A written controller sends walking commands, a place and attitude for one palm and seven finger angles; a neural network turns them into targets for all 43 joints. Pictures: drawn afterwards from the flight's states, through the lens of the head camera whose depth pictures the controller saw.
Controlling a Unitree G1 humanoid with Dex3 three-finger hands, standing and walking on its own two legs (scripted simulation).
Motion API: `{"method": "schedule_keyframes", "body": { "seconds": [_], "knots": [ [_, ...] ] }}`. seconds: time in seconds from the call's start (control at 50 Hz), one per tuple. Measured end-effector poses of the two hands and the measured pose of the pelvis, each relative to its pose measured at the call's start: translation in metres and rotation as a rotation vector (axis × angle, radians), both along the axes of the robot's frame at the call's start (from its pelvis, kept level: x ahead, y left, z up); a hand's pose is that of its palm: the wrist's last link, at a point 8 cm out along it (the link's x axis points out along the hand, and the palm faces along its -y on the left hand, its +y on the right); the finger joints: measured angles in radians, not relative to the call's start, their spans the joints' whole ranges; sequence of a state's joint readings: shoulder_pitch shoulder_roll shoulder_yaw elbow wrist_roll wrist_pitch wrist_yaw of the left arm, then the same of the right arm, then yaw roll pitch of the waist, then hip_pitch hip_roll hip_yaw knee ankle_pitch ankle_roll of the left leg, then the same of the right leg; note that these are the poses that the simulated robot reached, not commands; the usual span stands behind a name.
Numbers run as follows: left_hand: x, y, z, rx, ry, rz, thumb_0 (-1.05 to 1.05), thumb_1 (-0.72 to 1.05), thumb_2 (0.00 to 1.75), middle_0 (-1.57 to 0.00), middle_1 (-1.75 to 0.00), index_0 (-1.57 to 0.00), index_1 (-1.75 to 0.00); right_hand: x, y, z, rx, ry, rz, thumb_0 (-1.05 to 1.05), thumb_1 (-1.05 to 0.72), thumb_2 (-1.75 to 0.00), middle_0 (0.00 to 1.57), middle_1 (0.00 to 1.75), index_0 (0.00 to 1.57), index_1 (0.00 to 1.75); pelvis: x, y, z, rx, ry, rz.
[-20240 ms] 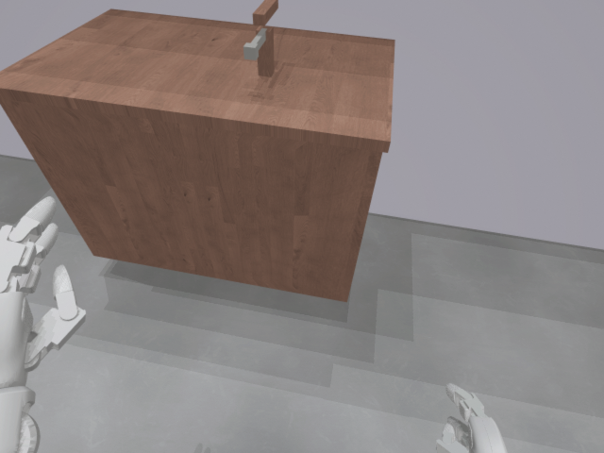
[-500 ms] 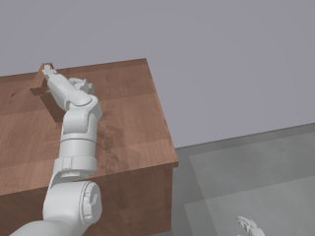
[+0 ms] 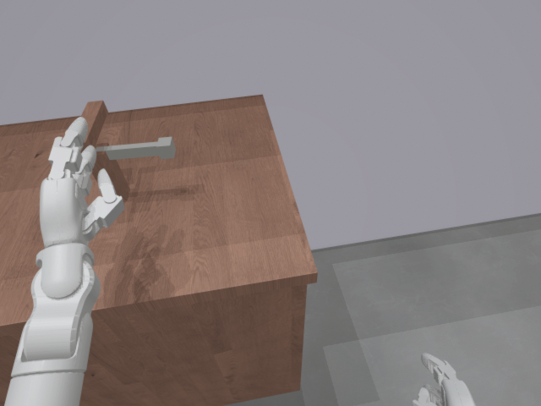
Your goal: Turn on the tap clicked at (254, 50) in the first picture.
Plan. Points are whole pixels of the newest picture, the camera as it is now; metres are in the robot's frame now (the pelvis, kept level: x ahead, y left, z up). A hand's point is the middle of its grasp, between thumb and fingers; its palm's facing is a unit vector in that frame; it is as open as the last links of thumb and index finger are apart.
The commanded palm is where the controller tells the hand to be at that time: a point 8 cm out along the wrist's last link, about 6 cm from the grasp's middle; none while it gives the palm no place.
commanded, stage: draw the hand back beside the body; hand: left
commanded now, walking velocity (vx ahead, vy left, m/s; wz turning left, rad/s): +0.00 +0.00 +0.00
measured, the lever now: (166, 148) +0.49 +0.26 +0.13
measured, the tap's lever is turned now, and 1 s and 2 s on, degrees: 86 86 86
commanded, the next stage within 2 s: step back with the hand held close in 1.00 s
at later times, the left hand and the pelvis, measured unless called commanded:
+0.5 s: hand (91, 252) +0.24 +0.25 +0.16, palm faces +0.38 -0.88 -0.29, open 7.5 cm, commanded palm +0.19 +0.29 +0.18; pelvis +0.00 +0.02 +0.00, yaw -1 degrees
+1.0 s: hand (68, 285) +0.20 +0.26 +0.15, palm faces +0.43 -0.84 -0.34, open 7.5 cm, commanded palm +0.15 +0.30 +0.17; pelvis +0.00 +0.02 +0.00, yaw +0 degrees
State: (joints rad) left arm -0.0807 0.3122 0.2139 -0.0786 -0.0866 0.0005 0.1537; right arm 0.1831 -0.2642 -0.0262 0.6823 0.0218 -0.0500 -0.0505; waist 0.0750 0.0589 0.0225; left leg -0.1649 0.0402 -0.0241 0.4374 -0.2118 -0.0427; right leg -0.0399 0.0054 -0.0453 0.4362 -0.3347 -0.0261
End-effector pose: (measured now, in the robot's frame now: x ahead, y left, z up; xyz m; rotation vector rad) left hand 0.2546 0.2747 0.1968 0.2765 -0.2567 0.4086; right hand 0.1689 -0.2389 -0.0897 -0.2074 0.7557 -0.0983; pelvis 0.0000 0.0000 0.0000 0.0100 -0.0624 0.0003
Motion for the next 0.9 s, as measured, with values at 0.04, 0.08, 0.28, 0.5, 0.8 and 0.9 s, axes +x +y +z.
{"method": "schedule_keyframes", "body": {
  "seconds": [0.04,0.08,0.28,0.5,0.8,0.9],
  "knots": [
    [-0.002,-0.003,-0.001,0.006,-0.013,-0.023,0.02,0.89,0.9,-0.17,-0.21,-0.17,-0.21,0.0,0.006,-0.001,0.006,0.006,0.009,0.02,-0.9,-0.9,0.2,0.3,0.19,0.3,-0.003,0.002,0.0,-0.001,-0.002,0.003],
    [-0.001,-0.006,-0.003,0.01,-0.012,-0.048,0.02,0.89,0.9,-0.17,-0.21,-0.17,-0.21,-0.001,0.013,0.0,0.018,0.002,0.008,0.02,-0.9,-0.9,0.2,0.3,0.2,0.3,-0.004,0.004,0.001,-0.001,-0.002,0.002],
    [-0.016,-0.005,-0.015,0.044,0.027,-0.114,0.02,0.89,0.9,-0.19,-0.24,-0.18,-0.24,-0.007,0.034,0.006,0.07,-0.042,-0.028,0.02,-0.9,-0.9,0.21,0.3,0.2,0.3,-0.002,0.014,0.003,-0.007,0.002,-0.027],
    [-0.059,0.019,-0.024,0.066,0.061,-0.035,0.02,0.89,0.9,-0.2,-0.28,-0.2,-0.28,-0.008,0.032,0.006,0.024,-0.028,-0.011,0.02,-0.9,-0.9,0.21,0.3,0.2,0.3,-0.002,0.022,0.002,-0.012,-0.001,-0.018],
    [-0.102,0.027,-0.031,0.101,0.132,0.014,0.02,0.89,0.9,-0.21,-0.3,-0.21,-0.3,0.011,0.044,0.016,0.033,-0.102,0.028,0.02,-0.9,-0.9,0.21,0.3,0.2,0.3,-0.001,0.023,0.001,-0.016,0.001,-0.006],
    [-0.105,0.029,-0.031,0.095,0.126,0.043,0.02,0.89,0.9,-0.21,-0.31,-0.21,-0.3,0.013,0.047,0.013,0.031,-0.093,0.051,0.02,-0.9,-0.9,0.21,0.3,0.2,0.3,-0.002,0.022,0.0,-0.016,-0.003,0.004]
  ]
}}
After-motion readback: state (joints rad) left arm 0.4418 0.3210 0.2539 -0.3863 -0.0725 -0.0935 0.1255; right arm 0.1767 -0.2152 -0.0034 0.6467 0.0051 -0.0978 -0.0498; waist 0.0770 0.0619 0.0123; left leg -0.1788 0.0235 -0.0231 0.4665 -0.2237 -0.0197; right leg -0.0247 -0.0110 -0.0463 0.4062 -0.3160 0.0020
